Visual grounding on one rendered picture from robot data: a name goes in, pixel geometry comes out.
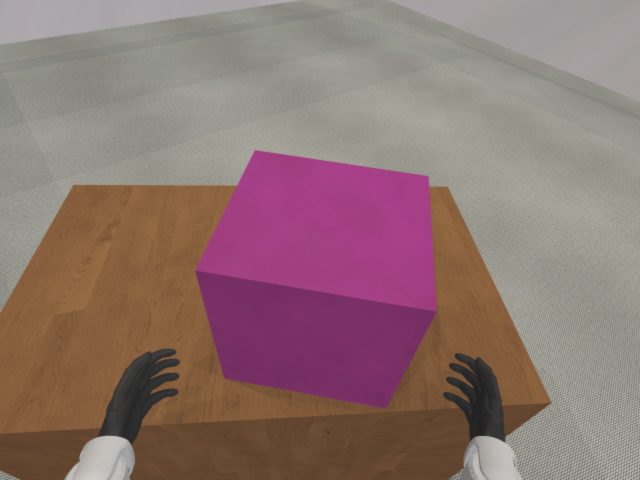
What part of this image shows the left robot hand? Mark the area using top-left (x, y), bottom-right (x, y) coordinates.
top-left (98, 349), bottom-right (180, 445)

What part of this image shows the robot right forearm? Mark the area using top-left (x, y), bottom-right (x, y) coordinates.
top-left (459, 436), bottom-right (523, 480)

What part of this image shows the carton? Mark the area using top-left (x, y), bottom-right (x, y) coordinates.
top-left (195, 150), bottom-right (437, 408)

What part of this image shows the right robot hand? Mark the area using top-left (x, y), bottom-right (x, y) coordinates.
top-left (443, 353), bottom-right (505, 442)

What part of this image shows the pedestal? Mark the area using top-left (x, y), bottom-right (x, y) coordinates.
top-left (0, 185), bottom-right (552, 480)

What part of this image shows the robot left forearm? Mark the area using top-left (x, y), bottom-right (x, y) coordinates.
top-left (64, 436), bottom-right (135, 480)

